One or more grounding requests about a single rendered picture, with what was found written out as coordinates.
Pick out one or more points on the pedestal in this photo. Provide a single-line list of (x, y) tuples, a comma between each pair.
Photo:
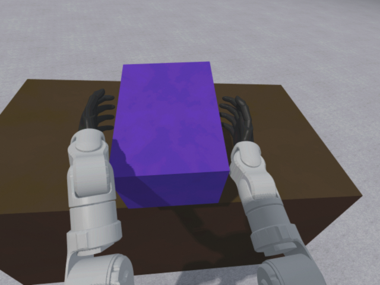
[(36, 128)]

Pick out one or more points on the carton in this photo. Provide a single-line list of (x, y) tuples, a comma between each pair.
[(168, 146)]

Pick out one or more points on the robot left upper arm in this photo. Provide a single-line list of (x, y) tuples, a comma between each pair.
[(114, 269)]

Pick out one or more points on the left robot hand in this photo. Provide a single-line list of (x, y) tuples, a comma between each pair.
[(90, 118)]

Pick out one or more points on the right robot forearm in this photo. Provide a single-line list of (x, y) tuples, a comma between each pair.
[(272, 232)]

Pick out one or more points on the left robot forearm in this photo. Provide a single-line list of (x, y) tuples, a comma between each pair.
[(91, 189)]

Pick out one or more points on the right robot hand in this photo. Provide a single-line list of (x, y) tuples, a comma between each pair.
[(241, 128)]

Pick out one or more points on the robot right upper arm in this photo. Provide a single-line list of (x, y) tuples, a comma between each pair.
[(289, 270)]

